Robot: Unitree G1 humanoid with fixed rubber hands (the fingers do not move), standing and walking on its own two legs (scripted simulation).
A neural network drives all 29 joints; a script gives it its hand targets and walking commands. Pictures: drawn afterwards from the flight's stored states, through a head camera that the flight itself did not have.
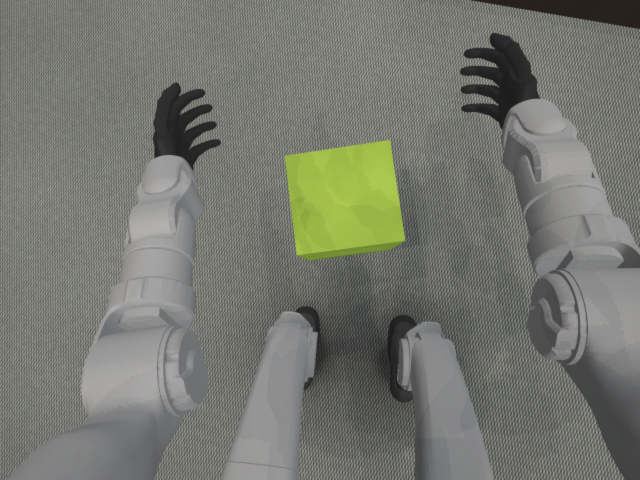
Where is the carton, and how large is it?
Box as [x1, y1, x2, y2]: [285, 140, 404, 260]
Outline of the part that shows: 389,140 285,156 297,255 309,260 390,249 404,240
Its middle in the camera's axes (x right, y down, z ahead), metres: +0.06 -0.07 +0.87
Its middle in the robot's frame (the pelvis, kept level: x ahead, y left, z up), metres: +0.48 +0.04 -0.51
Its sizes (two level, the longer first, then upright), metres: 0.210 0.200 0.250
